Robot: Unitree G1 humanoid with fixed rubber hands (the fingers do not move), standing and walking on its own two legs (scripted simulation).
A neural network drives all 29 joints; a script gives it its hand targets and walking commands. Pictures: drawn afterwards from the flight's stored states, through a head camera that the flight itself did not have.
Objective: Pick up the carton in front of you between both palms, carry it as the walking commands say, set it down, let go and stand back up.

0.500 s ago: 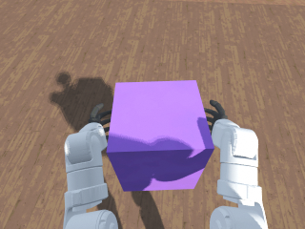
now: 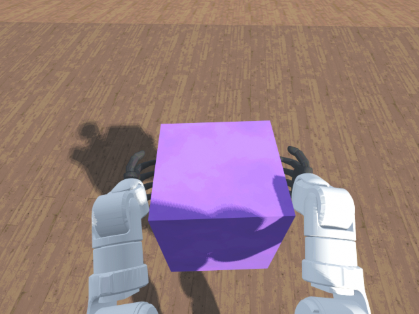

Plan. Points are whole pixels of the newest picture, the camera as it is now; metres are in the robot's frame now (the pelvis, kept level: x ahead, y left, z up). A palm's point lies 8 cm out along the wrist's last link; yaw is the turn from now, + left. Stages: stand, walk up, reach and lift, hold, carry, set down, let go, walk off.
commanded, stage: carry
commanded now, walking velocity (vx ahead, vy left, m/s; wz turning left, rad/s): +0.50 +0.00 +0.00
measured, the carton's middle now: (217, 200) +0.33 +0.00 +0.05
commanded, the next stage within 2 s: none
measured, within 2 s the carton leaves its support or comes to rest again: neither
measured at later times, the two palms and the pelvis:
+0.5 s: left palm (143, 135) +0.46 +0.16 +0.13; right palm (278, 132) +0.46 -0.14 +0.12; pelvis +0.12 +0.00 -0.01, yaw +2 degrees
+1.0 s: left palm (169, 44) +0.78 +0.12 +0.20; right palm (274, 51) +0.73 -0.18 +0.20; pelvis +0.41 +0.03 +0.07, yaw -1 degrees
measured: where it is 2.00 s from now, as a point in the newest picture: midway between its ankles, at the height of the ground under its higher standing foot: (213, 170)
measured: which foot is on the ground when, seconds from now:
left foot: down 0.00-0.48, up 0.50-0.82, down 0.84-1.00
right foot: down 0.00-0.32, up 0.34-0.44, down 0.46-0.86, up 0.88-1.00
